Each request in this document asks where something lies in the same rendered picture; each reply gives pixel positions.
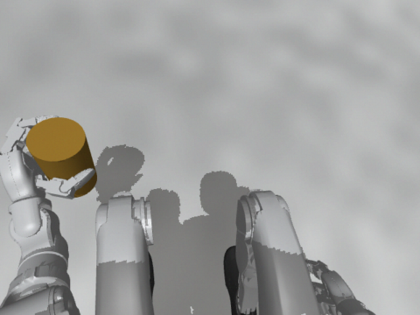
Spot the left robot hand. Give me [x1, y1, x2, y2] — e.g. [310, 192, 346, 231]
[0, 115, 95, 203]

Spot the left robot arm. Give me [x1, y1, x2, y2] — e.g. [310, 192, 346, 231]
[0, 196, 80, 315]

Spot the right robot foot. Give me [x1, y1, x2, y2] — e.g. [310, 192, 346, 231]
[224, 246, 257, 315]

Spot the can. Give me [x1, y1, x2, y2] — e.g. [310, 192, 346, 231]
[26, 117, 97, 198]

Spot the right robot hand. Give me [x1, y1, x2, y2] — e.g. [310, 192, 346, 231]
[305, 259, 356, 315]

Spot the right robot arm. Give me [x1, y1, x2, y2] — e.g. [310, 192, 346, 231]
[336, 299, 375, 315]

